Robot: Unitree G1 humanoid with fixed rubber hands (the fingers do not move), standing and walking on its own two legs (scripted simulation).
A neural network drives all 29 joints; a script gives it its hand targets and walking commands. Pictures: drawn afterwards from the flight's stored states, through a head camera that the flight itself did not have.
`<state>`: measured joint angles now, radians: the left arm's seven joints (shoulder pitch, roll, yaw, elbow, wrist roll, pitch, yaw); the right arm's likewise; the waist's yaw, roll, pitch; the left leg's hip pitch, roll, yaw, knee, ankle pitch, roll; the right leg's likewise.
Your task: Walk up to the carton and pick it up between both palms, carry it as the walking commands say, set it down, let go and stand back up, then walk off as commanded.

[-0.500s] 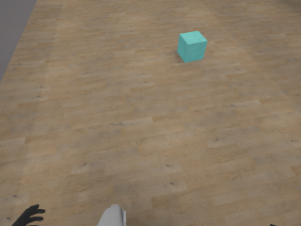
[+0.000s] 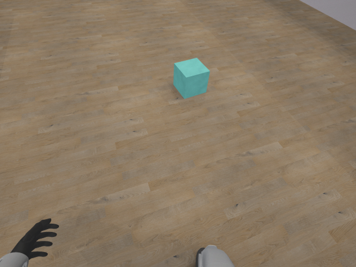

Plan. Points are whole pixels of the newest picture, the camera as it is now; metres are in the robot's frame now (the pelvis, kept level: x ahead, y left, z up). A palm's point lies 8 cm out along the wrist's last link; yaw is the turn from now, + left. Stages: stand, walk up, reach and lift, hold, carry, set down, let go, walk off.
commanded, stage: walk up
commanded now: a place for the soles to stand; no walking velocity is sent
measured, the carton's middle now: (190, 78) +1.62 -0.20 -0.66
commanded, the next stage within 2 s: none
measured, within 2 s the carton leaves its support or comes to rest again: neither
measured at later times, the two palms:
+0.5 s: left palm (62, 208) +0.28 +0.29 -0.10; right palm (293, 148) +0.45 -0.38 -0.06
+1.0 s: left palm (110, 108) +0.61 +0.21 -0.06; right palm (301, 121) +0.59 -0.49 -0.10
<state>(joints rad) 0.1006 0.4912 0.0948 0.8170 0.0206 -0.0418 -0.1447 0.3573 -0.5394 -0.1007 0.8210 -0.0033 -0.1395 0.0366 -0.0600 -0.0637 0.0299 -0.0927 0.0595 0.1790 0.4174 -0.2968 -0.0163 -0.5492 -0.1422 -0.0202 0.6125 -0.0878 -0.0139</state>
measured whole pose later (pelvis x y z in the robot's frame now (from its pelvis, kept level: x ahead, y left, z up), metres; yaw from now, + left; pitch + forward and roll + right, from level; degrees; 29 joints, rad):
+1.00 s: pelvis +0.52 -0.14 -0.01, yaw +3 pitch -1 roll +0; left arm 0.22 0.48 0.10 0.76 0.01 -0.07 -0.07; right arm 0.34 -0.52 -0.06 0.84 0.01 -0.10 0.02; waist 0.02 0.04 0.04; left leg -0.47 0.08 0.00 1.06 -0.37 0.02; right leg -0.35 -0.04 -0.11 0.61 -0.24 -0.04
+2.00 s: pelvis +0.91 -0.23 -0.01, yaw +5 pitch -1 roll +2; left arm 0.32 0.47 0.07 0.78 0.01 -0.05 -0.05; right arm 0.32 -0.50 -0.08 0.76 -0.01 -0.12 0.01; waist 0.00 -0.07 0.03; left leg -0.33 0.03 0.09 0.62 -0.27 0.03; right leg -0.50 -0.08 -0.02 1.00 -0.40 -0.02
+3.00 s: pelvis +1.06 -0.25 +0.01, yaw +7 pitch -2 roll +0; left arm 0.06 0.44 0.00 1.05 0.00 -0.05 0.01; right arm 0.04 -0.42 -0.01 1.06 0.00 0.00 0.02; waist 0.00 0.01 0.03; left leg -0.22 0.03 0.06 0.44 -0.19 0.00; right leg -0.16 -0.05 -0.07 0.44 -0.25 0.02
